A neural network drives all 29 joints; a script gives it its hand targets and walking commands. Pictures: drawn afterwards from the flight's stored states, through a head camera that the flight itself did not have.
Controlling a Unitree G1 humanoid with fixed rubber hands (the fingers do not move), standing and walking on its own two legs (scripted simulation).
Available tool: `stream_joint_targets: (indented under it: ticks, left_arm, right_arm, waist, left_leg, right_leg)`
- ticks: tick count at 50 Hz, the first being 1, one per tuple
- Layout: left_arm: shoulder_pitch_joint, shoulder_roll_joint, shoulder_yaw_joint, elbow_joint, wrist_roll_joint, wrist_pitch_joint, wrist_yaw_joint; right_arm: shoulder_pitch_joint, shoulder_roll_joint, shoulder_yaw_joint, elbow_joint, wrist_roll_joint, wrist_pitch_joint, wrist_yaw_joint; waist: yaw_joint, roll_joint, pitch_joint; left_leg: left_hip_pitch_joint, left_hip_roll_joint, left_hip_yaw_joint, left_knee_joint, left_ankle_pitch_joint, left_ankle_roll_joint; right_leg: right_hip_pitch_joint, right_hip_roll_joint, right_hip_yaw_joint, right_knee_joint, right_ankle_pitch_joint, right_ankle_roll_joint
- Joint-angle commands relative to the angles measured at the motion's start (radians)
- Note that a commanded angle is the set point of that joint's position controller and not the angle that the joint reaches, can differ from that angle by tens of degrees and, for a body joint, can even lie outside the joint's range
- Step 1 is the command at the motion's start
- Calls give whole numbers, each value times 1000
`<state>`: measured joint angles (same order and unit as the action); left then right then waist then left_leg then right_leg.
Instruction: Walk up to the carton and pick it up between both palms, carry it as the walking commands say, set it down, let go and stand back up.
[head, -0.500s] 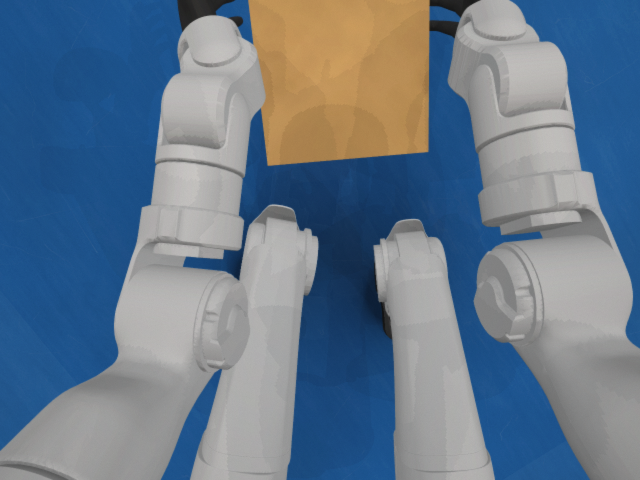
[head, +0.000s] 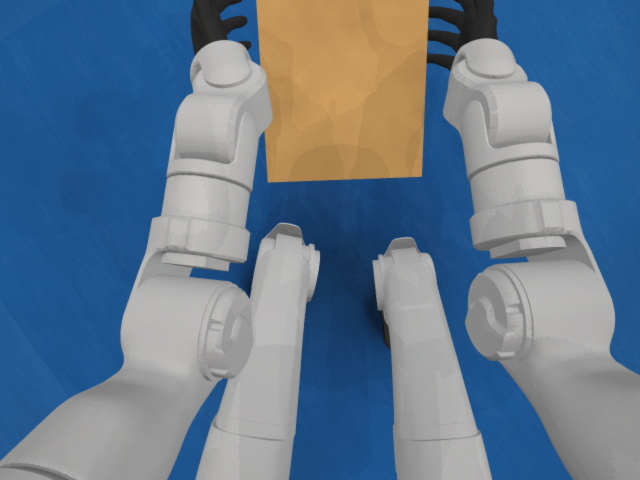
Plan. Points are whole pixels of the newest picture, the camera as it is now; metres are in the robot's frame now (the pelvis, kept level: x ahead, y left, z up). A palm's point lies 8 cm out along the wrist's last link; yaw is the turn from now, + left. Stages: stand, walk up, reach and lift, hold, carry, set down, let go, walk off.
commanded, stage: reach and lift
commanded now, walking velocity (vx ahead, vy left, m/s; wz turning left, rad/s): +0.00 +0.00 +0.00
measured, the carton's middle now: (335, 56) +0.55 +0.03 -0.15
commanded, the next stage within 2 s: none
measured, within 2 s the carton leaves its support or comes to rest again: neither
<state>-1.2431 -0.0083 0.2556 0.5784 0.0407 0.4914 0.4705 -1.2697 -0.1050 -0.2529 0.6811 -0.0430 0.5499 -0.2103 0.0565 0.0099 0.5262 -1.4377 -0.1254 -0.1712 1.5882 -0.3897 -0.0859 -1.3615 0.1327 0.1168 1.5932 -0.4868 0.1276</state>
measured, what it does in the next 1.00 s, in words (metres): rises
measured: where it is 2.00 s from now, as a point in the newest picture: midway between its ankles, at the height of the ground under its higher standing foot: (332, 311)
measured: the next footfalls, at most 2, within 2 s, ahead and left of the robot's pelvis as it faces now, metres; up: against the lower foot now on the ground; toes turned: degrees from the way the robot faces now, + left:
none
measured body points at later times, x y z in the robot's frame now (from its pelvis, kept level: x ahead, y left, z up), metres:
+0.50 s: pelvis +0.00 -0.01 +0.06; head +0.26 +0.01 +0.42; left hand +0.50 +0.14 +0.02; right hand +0.51 -0.10 +0.00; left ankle +0.18 +0.13 -0.52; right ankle +0.15 -0.16 -0.52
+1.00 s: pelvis +0.01 -0.01 +0.11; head +0.23 +0.00 +0.49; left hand +0.48 +0.13 +0.08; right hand +0.49 -0.12 +0.07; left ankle +0.18 +0.13 -0.52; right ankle +0.15 -0.16 -0.52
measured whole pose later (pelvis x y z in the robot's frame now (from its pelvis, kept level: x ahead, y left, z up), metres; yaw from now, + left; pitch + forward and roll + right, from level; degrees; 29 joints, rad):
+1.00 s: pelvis +0.01 -0.01 +0.11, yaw +0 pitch +3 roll +0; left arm -1.02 -0.06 0.29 0.55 0.08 0.51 0.42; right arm -1.08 -0.02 -0.19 0.69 -0.05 0.54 -0.27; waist 0.03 -0.02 0.52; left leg -0.87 -0.09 -0.15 1.10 -0.27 -0.08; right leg -0.84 0.10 0.17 1.15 -0.36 0.08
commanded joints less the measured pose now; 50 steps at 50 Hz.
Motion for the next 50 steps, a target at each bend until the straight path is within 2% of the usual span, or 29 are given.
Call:
stream_joint_targets:
  ticks: [1, 4, 5, 6, 8, 10, 12, 14, 15, 17, 18, 20, 23, 24, 25, 26, 27, 28, 29, 30, 32, 35, 39, 41, 43, 44, 45, 47, 50]
  left_arm:
    - [-854, -1125, -687, -217, -253, 1, -556]
    - [-890, -1126, -722, -284, -270, 4, -551]
    - [-909, -1105, -727, -293, -267, 2, -551]
    - [-920, -1101, -742, -329, -276, 3, -547]
    - [-908, -1091, -734, -307, -271, -1, -550]
    - [-885, -1096, -718, -263, -270, -10, -558]
    - [-848, -1100, -689, -194, -255, -15, -572]
    - [-799, -1123, -695, -174, -256, -21, -581]
    - [-786, -1125, -672, -144, -248, -22, -586]
    - [-742, -1158, -670, -124, -251, -20, -591]
    - [-721, -1152, -636, -55, -235, -16, -596]
    - [-724, -1171, -643, -64, -237, -22, -598]
    - [-704, -1180, -656, -94, -234, -19, -598]
    - [-683, -1180, -639, -66, -223, -17, -596]
    - [-711, -1189, -649, -105, -234, -19, -594]
    - [-688, -1167, -647, -103, -223, -14, -594]
    - [-680, -1175, -641, -98, -219, -13, -595]
    - [-711, -1167, -669, -163, -232, -14, -593]
    - [-712, -1157, -665, -148, -228, -8, -593]
    - [-714, -1159, -678, -161, -236, -4, -593]
    - [-760, -1141, -708, -247, -244, -4, -589]
    - [-767, -1132, -697, -256, -243, -3, -589]
    - [-756, -1116, -663, -220, -229, -10, -602]
    - [-721, -1124, -668, -203, -230, -9, -612]
    - [-697, -1125, -647, -168, -219, -6, -622]
    - [-687, -1135, -658, -193, -223, -6, -623]
    - [-684, -1137, -635, -158, -213, -9, -625]
    - [-625, -1165, -633, -140, -209, -7, -633]
    - [-612, -1177, -640, -141, -210, -4, -636]
  right_arm:
    - [-1031, 1156, 610, -394, 288, -125, 346]
    - [-1015, 1160, 617, -406, 308, -128, 344]
    - [-1012, 1168, 618, -397, 307, -129, 343]
    - [-1005, 1168, 622, -409, 319, -130, 341]
    - [-979, 1175, 600, -381, 310, -135, 337]
    - [-938, 1203, 578, -347, 293, -141, 334]
    - [-956, 1214, 570, -341, 278, -150, 332]
    - [-933, 1231, 580, -347, 270, -156, 333]
    - [-931, 1227, 577, -341, 265, -158, 334]
    - [-934, 1223, 580, -374, 263, -164, 334]
    - [-940, 1203, 559, -335, 246, -164, 336]
    - [-919, 1202, 555, -331, 227, -166, 343]
    - [-914, 1214, 598, -372, 236, -161, 351]
    - [-911, 1206, 590, -350, 232, -160, 355]
    - [-902, 1213, 590, -354, 231, -156, 357]
    - [-913, 1224, 615, -384, 249, -152, 359]
    - [-900, 1229, 614, -368, 244, -151, 362]
    - [-925, 1238, 645, -423, 262, -149, 363]
    - [-919, 1227, 633, -399, 261, -145, 363]
    - [-938, 1223, 652, -434, 272, -145, 362]
    - [-884, 1228, 646, -413, 280, -138, 360]
    - [-881, 1237, 638, -400, 286, -136, 362]
    - [-819, 1268, 604, -321, 262, -135, 365]
    - [-833, 1284, 625, -373, 269, -139, 363]
    - [-820, 1284, 615, -358, 257, -142, 360]
    - [-803, 1297, 622, -370, 265, -142, 362]
    - [-784, 1298, 595, -318, 249, -142, 366]
    - [-783, 1299, 621, -364, 241, -145, 368]
    - [-773, 1299, 620, -374, 233, -142, 373]
  waist:
    - [-45, 15, -2582]
    - [-40, 48, -2594]
    - [-28, 44, -2570]
    - [-36, 54, -2602]
    - [-31, 51, -2536]
    - [-34, 18, -2475]
    - [-22, -7, -2412]
    - [-29, -24, -2410]
    - [-20, -27, -2375]
    - [-31, -25, -2419]
    - [-33, -25, -2328]
    - [-52, -30, -2341]
    - [-45, -32, -2392]
    - [-41, -24, -2352]
    - [-56, -33, -2386]
    - [-26, -31, -2391]
    - [-36, -34, -2361]
    - [-32, -35, -2441]
    - [-32, -21, -2408]
    - [-33, -22, -2433]
    - [-37, 23, -2446]
    - [-27, 15, -2406]
    - [-25, -9, -2298]
    - [-14, -37, -2332]
    - [-13, -28, -2293]
    - [-8, -18, -2309]
    - [-14, -21, -2228]
    - [-14, -40, -2264]
    - [-24, -33, -2279]
  left_leg:
    - [1097, -14, 165, -219, 201, 17]
    - [1138, -11, 162, -240, 214, 15]
    - [1118, -11, 174, -242, 208, 17]
    - [1159, -10, 167, -256, 204, 13]
    - [1123, -10, 174, -273, 202, 17]
    - [1083, -14, 185, -288, 185, 22]
    - [1017, -16, 202, -306, 154, 33]
    - [1036, -17, 197, -330, 170, 33]
    - [1017, -16, 198, -336, 171, 34]
    - [1046, -21, 199, -355, 175, 29]
    - [1006, -15, 189, -370, 124, 30]
    - [1045, -11, 174, -388, 129, 24]
    - [1101, -12, 170, -414, 141, 19]
    - [1097, -8, 166, -426, 128, 19]
    - [1130, -10, 163, -432, 128, 19]
    - [1145, -9, 164, -442, 143, 26]
    - [1141, -8, 164, -446, 136, 26]
    - [1195, -10, 162, -452, 164, 28]
    - [1190, -9, 162, -461, 152, 26]
    - [1204, -9, 161, -463, 174, 26]
    - [1243, -7, 163, -480, 179, 18]
    - [1255, -5, 158, -512, 156, 25]
    - [1209, 0, 171, -553, 118, 35]
    - [1218, -6, 182, -566, 160, 42]
    - [1194, -10, 181, -585, 156, 44]
    - [1233, -6, 178, -600, 171, 42]
    - [1206, -4, 180, -609, 153, 42]
    - [1236, -7, 177, -621, 194, 41]
    - [1284, -3, 170, -653, 198, 36]
  right_leg:
    - [480, 45, -163, -231, 159, -100]
    - [514, 46, -147, -247, 180, -107]
    - [525, 46, -142, -258, 169, -106]
    - [549, 47, -142, -265, 178, -106]
    - [562, 46, -133, -282, 178, -106]
    - [597, 41, -127, -306, 173, -102]
    - [623, 37, -120, -337, 142, -96]
    - [643, 36, -127, -354, 164, -91]
    - [638, 33, -124, -361, 160, -89]
    - [681, 31, -126, -381, 172, -90]
    - [626, 24, -128, -391, 120, -90]
    - [629, 21, -129, -411, 123, -96]
    - [673, 23, -135, -432, 137, -94]
    - [647, 20, -137, -435, 122, -94]
    - [675, 21, -131, -452, 126, -98]
    - [688, 20, -132, -455, 138, -92]
    - [683, 18, -130, -466, 127, -93]
    - [725, 21, -127, -474, 152, -92]
    - [713, 17, -125, -482, 144, -93]
    - [741, 19, -119, -490, 159, -95]
    - [770, 16, -110, -501, 178, -100]
    - [787, 13, -102, -531, 159, -100]
    - [822, 5, -94, -578, 128, -96]
    - [894, 6, -93, -601, 171, -89]
    - [903, 2, -89, -614, 175, -89]
    - [928, 0, -86, -626, 187, -92]
    - [890, -3, -87, -642, 168, -92]
    - [920, -1, -96, -657, 199, -92]
    - [951, -2, -99, -689, 206, -96]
